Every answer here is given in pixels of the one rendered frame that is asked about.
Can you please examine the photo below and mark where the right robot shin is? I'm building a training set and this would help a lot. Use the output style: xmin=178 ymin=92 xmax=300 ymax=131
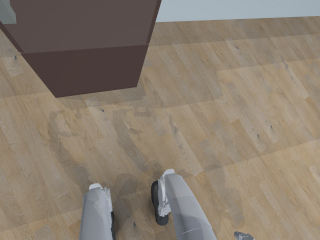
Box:
xmin=158 ymin=169 xmax=182 ymax=216

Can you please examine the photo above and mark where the cupboard door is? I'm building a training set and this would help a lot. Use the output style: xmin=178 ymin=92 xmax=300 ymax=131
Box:
xmin=3 ymin=0 xmax=157 ymax=53

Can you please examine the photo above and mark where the handle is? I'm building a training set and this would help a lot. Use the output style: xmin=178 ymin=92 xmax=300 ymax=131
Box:
xmin=0 ymin=0 xmax=17 ymax=24

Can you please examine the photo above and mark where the robot right thigh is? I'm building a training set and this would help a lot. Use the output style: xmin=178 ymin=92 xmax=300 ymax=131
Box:
xmin=158 ymin=173 xmax=217 ymax=240

